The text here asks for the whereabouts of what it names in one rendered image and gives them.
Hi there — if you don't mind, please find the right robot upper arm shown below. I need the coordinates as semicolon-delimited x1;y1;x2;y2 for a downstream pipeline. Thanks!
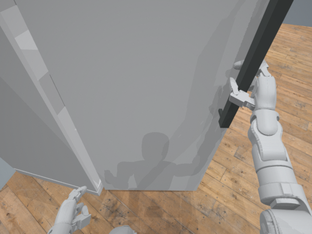
260;209;312;234

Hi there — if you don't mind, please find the fridge door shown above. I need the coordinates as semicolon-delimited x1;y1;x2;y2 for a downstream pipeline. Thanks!
15;0;270;191

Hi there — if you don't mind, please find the right robot forearm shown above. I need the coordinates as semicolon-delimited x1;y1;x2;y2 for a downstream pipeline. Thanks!
248;109;312;216

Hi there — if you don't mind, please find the robot right hand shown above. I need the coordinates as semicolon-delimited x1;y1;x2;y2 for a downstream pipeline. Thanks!
229;59;276;113

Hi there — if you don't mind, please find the handle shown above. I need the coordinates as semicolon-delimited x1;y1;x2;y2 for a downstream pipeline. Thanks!
218;0;294;128

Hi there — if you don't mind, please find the left robot forearm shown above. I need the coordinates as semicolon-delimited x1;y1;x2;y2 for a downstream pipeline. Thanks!
48;223;73;234

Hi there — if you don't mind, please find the robot left hand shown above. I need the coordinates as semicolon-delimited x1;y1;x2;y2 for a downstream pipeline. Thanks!
54;186;91;232

